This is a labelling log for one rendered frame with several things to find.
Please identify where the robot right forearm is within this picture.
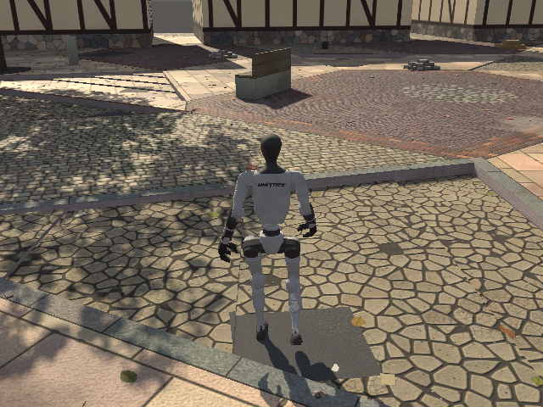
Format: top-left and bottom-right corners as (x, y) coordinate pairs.
(303, 203), (316, 228)

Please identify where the left robot foot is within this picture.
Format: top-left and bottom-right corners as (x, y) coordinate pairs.
(256, 320), (268, 341)

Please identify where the left robot upper arm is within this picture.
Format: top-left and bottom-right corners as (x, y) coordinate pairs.
(231, 170), (254, 219)

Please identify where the right robot hand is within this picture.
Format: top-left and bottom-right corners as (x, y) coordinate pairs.
(297, 223), (317, 237)

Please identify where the right robot upper arm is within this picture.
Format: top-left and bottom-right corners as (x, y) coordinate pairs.
(289, 170), (312, 215)

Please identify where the robot left forearm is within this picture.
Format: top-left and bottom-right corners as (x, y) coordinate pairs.
(221, 205), (238, 244)

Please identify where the humanoid robot head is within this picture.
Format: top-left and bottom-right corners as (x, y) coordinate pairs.
(257, 133), (286, 174)

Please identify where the left robot hand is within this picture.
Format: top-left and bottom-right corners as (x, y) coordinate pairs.
(218, 240), (238, 263)

